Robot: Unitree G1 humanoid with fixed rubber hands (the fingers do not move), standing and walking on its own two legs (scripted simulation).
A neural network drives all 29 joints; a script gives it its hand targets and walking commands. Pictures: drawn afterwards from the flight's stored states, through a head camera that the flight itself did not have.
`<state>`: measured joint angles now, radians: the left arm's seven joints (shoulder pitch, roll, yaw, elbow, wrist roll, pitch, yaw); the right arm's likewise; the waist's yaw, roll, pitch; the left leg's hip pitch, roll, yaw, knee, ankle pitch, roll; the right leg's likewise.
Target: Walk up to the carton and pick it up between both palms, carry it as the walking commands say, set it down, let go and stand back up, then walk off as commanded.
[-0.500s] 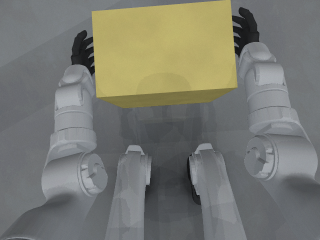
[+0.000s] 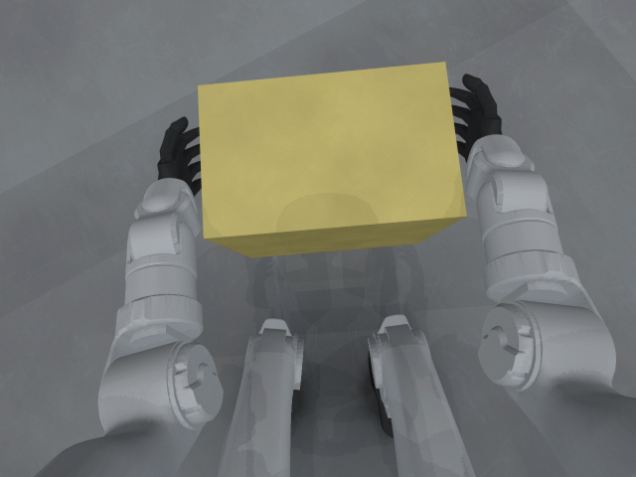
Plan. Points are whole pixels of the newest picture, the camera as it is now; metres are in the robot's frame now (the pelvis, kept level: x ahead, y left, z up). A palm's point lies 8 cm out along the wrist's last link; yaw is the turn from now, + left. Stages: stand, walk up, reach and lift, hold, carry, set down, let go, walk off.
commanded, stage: reach and lift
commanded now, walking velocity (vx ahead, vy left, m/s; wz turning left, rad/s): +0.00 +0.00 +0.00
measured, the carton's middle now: (328, 180) +0.48 +0.01 -0.13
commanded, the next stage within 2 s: none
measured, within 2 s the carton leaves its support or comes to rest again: neither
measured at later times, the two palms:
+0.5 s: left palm (148, 181) +0.43 +0.20 +0.00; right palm (511, 131) +0.46 -0.17 +0.03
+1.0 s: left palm (121, 177) +0.41 +0.19 +0.07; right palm (558, 114) +0.45 -0.18 +0.09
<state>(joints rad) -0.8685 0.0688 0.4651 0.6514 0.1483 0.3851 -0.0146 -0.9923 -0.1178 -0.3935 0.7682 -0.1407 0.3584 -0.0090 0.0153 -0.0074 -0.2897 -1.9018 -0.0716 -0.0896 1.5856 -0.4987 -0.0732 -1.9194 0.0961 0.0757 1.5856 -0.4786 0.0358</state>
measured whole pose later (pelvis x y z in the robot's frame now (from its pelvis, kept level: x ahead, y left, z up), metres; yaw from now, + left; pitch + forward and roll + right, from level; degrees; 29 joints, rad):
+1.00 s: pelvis +0.05 +0.00 +0.13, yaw -1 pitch +37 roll +0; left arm -0.52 -0.04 0.43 0.54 0.20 0.37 -0.04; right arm -0.64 -0.02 -0.37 0.63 -0.18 0.36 0.03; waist 0.01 -0.01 -0.31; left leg -1.32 -0.05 -0.10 1.08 -0.40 -0.05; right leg -1.33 0.09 0.11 1.08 -0.38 0.02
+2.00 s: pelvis +0.07 +0.00 +0.23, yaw +0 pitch +12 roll +0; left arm -0.35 -0.08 0.39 0.45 0.28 0.51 -0.09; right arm -0.43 0.06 -0.36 0.48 -0.26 0.49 0.06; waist 0.00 0.01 -0.14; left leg -0.49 -0.03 -0.12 0.49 -0.21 -0.03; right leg -0.50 0.05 0.12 0.51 -0.21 0.00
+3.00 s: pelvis +0.08 +0.00 +0.25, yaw +1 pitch -4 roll +0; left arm -0.17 -0.08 0.29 0.13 0.23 0.73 -0.09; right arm -0.27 0.09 -0.26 0.19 -0.25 0.69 0.07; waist -0.02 -0.01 -0.01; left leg -0.05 -0.02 -0.13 0.26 -0.15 -0.02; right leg -0.04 0.03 0.10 0.26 -0.15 0.00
